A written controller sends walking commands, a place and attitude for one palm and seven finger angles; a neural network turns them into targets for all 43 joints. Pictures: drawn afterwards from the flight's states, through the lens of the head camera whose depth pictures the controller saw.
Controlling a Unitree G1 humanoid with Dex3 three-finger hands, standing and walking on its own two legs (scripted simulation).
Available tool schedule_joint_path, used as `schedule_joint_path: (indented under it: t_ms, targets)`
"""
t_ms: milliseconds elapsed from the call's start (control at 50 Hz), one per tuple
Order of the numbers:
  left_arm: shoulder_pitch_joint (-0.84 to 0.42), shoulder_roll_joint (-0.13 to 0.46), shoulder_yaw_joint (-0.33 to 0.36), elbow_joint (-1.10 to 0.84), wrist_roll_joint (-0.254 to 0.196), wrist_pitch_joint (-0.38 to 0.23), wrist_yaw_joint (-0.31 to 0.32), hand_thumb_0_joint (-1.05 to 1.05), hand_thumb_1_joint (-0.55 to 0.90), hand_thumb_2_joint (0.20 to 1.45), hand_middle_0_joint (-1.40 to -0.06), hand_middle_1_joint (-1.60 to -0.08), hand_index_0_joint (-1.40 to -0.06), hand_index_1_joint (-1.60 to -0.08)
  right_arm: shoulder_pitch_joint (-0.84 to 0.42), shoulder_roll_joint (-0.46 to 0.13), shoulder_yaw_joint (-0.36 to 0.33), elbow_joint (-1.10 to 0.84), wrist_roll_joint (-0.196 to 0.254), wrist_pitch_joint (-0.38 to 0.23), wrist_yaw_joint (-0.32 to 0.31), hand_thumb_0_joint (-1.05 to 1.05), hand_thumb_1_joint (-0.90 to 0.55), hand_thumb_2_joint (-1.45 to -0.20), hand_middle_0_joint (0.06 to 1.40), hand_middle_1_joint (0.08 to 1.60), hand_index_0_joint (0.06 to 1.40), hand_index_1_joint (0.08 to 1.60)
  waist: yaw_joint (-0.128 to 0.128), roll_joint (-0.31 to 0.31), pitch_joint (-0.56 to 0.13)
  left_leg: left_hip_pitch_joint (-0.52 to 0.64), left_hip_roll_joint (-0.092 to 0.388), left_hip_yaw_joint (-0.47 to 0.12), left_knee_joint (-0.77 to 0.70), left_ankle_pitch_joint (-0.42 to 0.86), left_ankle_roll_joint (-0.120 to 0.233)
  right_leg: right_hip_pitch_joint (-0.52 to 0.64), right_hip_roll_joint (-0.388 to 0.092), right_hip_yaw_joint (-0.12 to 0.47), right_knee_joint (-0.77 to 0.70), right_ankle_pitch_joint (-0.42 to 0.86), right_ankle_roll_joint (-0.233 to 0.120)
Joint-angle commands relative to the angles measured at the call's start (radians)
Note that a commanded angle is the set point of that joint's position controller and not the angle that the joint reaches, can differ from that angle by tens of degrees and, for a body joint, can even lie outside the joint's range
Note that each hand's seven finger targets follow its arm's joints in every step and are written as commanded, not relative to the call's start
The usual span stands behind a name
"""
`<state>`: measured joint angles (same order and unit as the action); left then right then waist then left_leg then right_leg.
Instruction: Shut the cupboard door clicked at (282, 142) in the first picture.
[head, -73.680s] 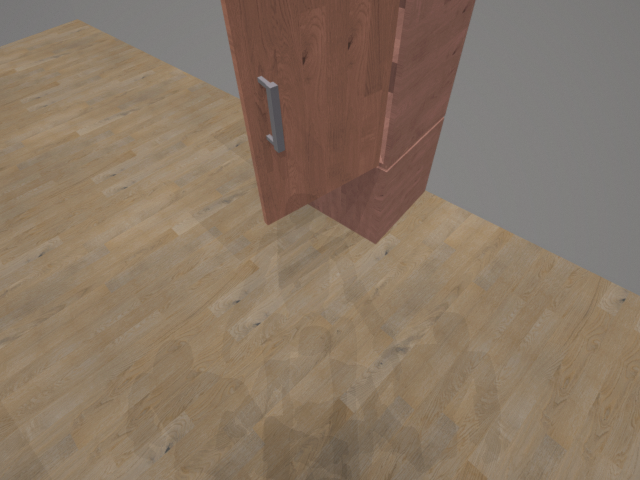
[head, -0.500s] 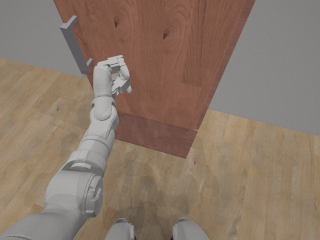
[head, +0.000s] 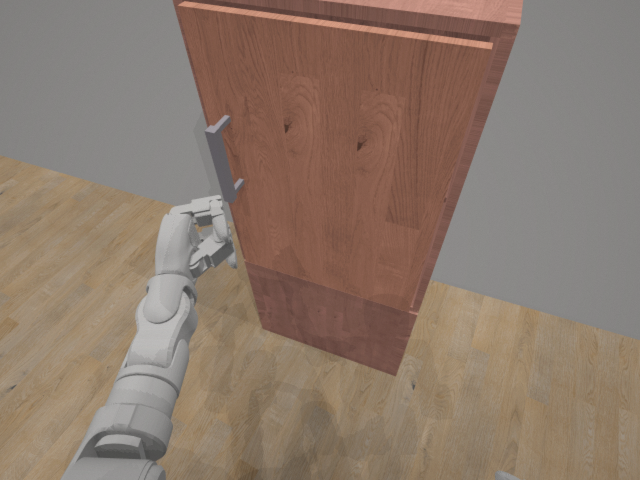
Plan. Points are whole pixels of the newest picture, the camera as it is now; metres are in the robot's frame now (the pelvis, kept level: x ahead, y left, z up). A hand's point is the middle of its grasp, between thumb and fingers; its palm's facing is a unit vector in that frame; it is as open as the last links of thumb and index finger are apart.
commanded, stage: draw the hand back to the body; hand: left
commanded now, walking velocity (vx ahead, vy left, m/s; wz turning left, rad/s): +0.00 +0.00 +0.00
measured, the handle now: (227, 160) +0.63 +0.18 +0.04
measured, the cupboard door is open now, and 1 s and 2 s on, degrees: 0 0 0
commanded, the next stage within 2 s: step back with the hand held close in 1.14 s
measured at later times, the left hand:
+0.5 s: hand (76, 315) +0.25 +0.24 +0.15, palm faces +0.25 -0.93 -0.26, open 4.2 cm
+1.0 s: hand out of the picture +0.20 +0.29 +0.18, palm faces +0.49 -0.78 -0.38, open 7.3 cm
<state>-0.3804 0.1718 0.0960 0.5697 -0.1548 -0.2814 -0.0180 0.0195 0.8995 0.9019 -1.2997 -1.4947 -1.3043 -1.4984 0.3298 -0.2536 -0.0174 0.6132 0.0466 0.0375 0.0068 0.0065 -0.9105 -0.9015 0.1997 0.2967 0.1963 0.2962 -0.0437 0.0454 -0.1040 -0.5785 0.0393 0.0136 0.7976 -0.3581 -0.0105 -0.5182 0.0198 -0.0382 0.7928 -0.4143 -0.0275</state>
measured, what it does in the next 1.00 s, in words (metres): stands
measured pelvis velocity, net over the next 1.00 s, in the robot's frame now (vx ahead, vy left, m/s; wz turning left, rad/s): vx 0.02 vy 0.02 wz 0.03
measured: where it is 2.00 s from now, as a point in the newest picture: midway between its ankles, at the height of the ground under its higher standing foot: outside the picture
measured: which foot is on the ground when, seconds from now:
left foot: down 0.00-1.00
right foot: down 0.00-1.00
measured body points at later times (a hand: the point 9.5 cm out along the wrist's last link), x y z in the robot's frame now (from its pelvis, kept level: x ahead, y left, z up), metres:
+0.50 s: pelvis +0.01 +0.03 +0.03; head -0.02 +0.01 +0.48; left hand +0.23 +0.29 +0.17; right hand +0.21 -0.17 -0.04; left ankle +0.02 +0.13 -0.71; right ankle -0.01 -0.10 -0.71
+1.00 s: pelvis +0.02 +0.02 +0.04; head +0.00 -0.01 +0.48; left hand +0.17 +0.33 +0.21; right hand +0.22 -0.19 -0.05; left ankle +0.02 +0.13 -0.71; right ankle -0.01 -0.10 -0.71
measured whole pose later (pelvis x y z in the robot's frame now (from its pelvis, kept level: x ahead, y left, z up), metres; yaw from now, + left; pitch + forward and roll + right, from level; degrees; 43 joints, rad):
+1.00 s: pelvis +0.02 +0.02 +0.04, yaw +2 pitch -4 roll +0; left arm 0.44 0.32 0.32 -0.35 -0.07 -0.03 0.11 0.02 0.89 0.90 -0.23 -0.33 -0.24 -0.33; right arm 0.19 -0.24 0.02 0.63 0.02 -0.06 -0.08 0.01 -0.91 -0.90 0.20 0.30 0.20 0.30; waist 0.08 0.07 0.00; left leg -0.14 -0.01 0.01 0.44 -0.23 0.02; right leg -0.07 -0.02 -0.04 0.42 -0.28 0.01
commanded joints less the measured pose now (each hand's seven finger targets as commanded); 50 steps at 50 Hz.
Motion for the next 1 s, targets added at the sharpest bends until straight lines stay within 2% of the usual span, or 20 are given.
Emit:
schedule_joint_path:
  t_ms: [0,40,60,80,180,260,320,380,400,460,500,540,600,640,700,740,760,820,900,980]
  targets:
    - [-0.229,0.143,0.051,-0.337,-0.031,-0.033,-0.017,0.000,0.900,0.900,-1.217,-1.410,-1.217,-1.410,-0.093,-0.107,-0.018,-0.165,0.008,-0.070,-0.018,0.000,-0.900,-0.900,0.200,0.300,0.200,0.300,0.030,-0.028,-0.215,0.214,-0.050,0.014,-0.131,0.114,0.047,0.110,0.004,0.020,-0.178,0.232,0.020]
    - [-0.186,0.166,0.071,-0.415,-0.043,-0.024,-0.021,0.000,0.900,0.900,-1.163,-1.350,-1.163,-1.350,-0.130,-0.103,-0.011,-0.180,0.012,-0.079,-0.022,0.000,-0.900,-0.900,0.200,0.300,0.200,0.300,0.043,-0.034,-0.208,0.230,-0.047,0.011,-0.154,0.118,0.046,0.132,0.003,0.018,-0.184,0.233,0.017]
    - [-0.134,0.207,-0.003,-0.468,0.045,0.010,0.015,0.000,0.900,0.900,-1.135,-1.320,-1.135,-1.320,-0.169,-0.075,-0.010,-0.193,0.014,-0.048,-0.041,0.000,-0.900,-0.900,0.200,0.300,0.200,0.300,0.035,-0.077,-0.202,0.270,-0.051,0.010,-0.201,0.131,0.047,0.179,-0.024,0.067,-0.242,0.233,0.022]
    - [-0.108,0.218,0.027,-0.526,0.046,0.032,0.038,0.000,0.900,0.900,-1.107,-1.290,-1.107,-1.290,-0.184,-0.076,-0.011,-0.207,0.015,-0.037,-0.054,0.000,-0.900,-0.900,0.200,0.300,0.200,0.300,0.037,-0.068,-0.186,0.288,-0.048,0.009,-0.221,0.141,0.048,0.196,-0.027,0.060,-0.264,0.230,0.022]
    - [0.030,0.220,0.024,-0.659,0.065,0.106,0.074,0.000,0.900,0.900,-0.970,-1.140,-0.970,-1.140,-0.237,-0.069,0.012,-0.215,0.012,-0.034,-0.086,0.000,-0.900,-0.900,0.200,0.300,0.200,0.300,0.041,-0.063,-0.087,0.375,-0.039,-0.004,-0.300,0.147,0.050,0.222,-0.019,0.028,-0.322,0.214,0.017]
    - [0.123,0.213,0.021,-0.746,0.073,0.142,0.085,0.000,0.900,0.900,-0.860,-1.020,-0.860,-1.020,-0.258,-0.067,0.027,-0.211,0.009,-0.046,-0.092,0.000,-0.900,-0.900,0.200,0.300,0.200,0.300,0.043,0.001,-0.024,0.440,-0.028,-0.022,-0.368,0.127,0.041,0.245,-0.012,0.015,-0.376,0.181,0.009]
    - [0.231,0.211,0.030,-0.827,0.075,0.158,0.090,0.000,0.900,0.900,-0.777,-0.930,-0.777,-0.930,-0.262,-0.066,0.034,-0.210,0.001,-0.061,-0.091,0.000,-0.900,-0.900,0.200,0.300,0.200,0.300,0.053,0.019,-0.030,0.484,-0.023,-0.034,-0.405,0.166,0.037,0.296,-0.012,0.005,-0.393,0.218,0.005]
    - [0.300,0.238,0.071,-0.907,0.078,0.168,0.099,0.000,0.900,0.900,-0.695,-0.840,-0.695,-0.840,-0.272,-0.066,0.039,-0.204,-0.008,-0.074,-0.089,0.000,-0.900,-0.900,0.200,0.300,0.200,0.300,0.061,0.018,-0.012,0.499,-0.018,-0.041,-0.434,0.182,0.031,0.322,-0.010,-0.001,-0.412,0.234,0.005]
    - [0.340,0.263,0.101,-0.919,0.076,0.172,0.101,0.000,0.900,0.900,-0.668,-0.810,-0.668,-0.810,-0.273,-0.071,0.036,-0.200,-0.014,-0.081,-0.090,0.000,-0.900,-0.900,0.200,0.300,0.200,0.300,0.070,-0.013,-0.011,0.498,-0.019,-0.044,-0.439,0.199,0.033,0.339,-0.007,-0.001,-0.424,0.250,0.006]
    - [0.396,0.277,0.141,-0.996,0.079,0.175,0.108,0.000,0.900,0.900,-0.585,-0.720,-0.585,-0.720,-0.284,-0.063,0.040,-0.197,-0.018,-0.090,-0.088,0.000,-0.900,-0.900,0.200,0.300,0.200,0.300,0.076,0.021,0.002,0.504,-0.017,-0.045,-0.451,0.224,0.027,0.362,-0.011,-0.005,-0.425,0.263,0.004]
    - [0.460,0.324,0.203,-1.026,0.080,0.179,0.115,0.000,0.900,0.900,-0.530,-0.660,-0.530,-0.660,-0.285,-0.069,0.038,-0.186,-0.023,-0.099,-0.087,0.000,-0.900,-0.900,0.200,0.300,0.200,0.300,0.087,0.043,-0.001,0.502,-0.018,-0.047,-0.452,0.238,0.026,0.383,-0.009,-0.001,-0.439,0.274,0.003]
    - [0.516,0.319,0.224,-1.069,0.079,0.179,0.119,0.000,0.900,0.900,-0.475,-0.600,-0.475,-0.600,-0.285,-0.060,0.039,-0.187,-0.024,-0.104,-0.084,0.000,-0.900,-0.900,0.200,0.300,0.200,0.300,0.090,0.053,-0.012,0.507,-0.019,-0.042,-0.446,0.281,0.023,0.401,-0.014,-0.007,-0.431,0.304,0.004]
    - [0.623,0.347,0.287,-1.098,0.075,0.186,0.121,0.000,0.900,0.900,-0.393,-0.510,-0.393,-0.510,-0.285,-0.067,0.029,-0.178,-0.028,-0.115,-0.081,0.000,-0.900,-0.900,0.200,0.300,0.200,0.300,0.100,0.019,-0.002,0.501,-0.018,-0.037,-0.437,0.327,0.024,0.414,-0.011,-0.008,-0.441,0.342,0.007]
    - [0.668,0.351,0.307,-1.148,0.074,0.182,0.124,0.000,0.900,0.900,-0.337,-0.450,-0.337,-0.450,-0.282,-0.062,0.026,-0.180,-0.027,-0.122,-0.076,0.000,-0.900,-0.900,0.200,0.300,0.200,0.300,0.101,0.049,-0.010,0.506,-0.019,-0.029,-0.427,0.355,0.022,0.419,-0.018,-0.010,-0.429,0.364,0.008]
    - [0.755,0.382,0.369,-1.158,0.071,0.184,0.129,0.000,0.900,0.900,-0.255,-0.360,-0.255,-0.360,-0.285,-0.068,0.018,-0.174,-0.028,-0.134,-0.077,0.000,-0.900,-0.900,0.200,0.300,0.200,0.300,0.110,0.019,0.017,0.491,-0.018,-0.027,-0.426,0.361,0.023,0.413,-0.014,-0.012,-0.437,0.370,0.011]
    - [0.773,0.398,0.402,-1.198,0.071,0.177,0.135,0.000,0.900,0.900,-0.200,-0.300,-0.200,-0.300,-0.278,-0.064,0.015,-0.175,-0.024,-0.138,-0.077,0.000,-0.900,-0.900,0.200,0.300,0.200,0.300,0.111,0.048,0.010,0.490,-0.018,-0.024,-0.422,0.361,0.020,0.414,-0.018,-0.013,-0.428,0.366,0.010]
    - [0.769,0.358,0.364,-1.172,0.074,0.178,0.133,0.000,0.900,0.900,-0.200,-0.300,-0.200,-0.300,-0.277,-0.064,0.017,-0.167,-0.026,-0.142,-0.077,0.000,-0.900,-0.900,0.200,0.300,0.200,0.300,0.102,0.033,0.038,0.483,-0.021,-0.019,-0.424,0.344,0.022,0.393,-0.019,-0.015,-0.432,0.356,0.013]
    - [0.726,0.322,0.317,-1.140,0.081,0.188,0.134,0.000,0.900,0.900,-0.200,-0.300,-0.200,-0.300,-0.266,-0.079,0.009,-0.156,-0.025,-0.152,-0.081,0.000,-0.900,-0.900,0.200,0.300,0.200,0.300,0.085,0.000,0.073,0.488,-0.017,-0.020,-0.430,0.314,0.029,0.360,-0.022,-0.013,-0.444,0.322,0.018]
    - [0.692,0.354,0.337,-1.129,0.086,0.185,0.145,0.000,0.900,0.900,-0.200,-0.300,-0.200,-0.300,-0.270,-0.086,0.005,-0.151,-0.030,-0.161,-0.092,0.000,-0.900,-0.900,0.200,0.300,0.200,0.300,0.097,-0.023,0.056,0.491,-0.026,-0.024,-0.435,0.289,0.037,0.371,-0.022,-0.011,-0.446,0.298,0.017]
    - [0.701,0.379,0.358,-1.187,0.087,0.168,0.149,0.000,0.900,0.900,-0.200,-0.300,-0.200,-0.300,-0.283,-0.070,0.010,-0.155,-0.030,-0.172,-0.096,0.000,-0.900,-0.900,0.200,0.300,0.200,0.300,0.110,0.019,0.003,0.506,-0.034,-0.016,-0.424,0.301,0.038,0.399,-0.027,-0.006,-0.434,0.318,0.017]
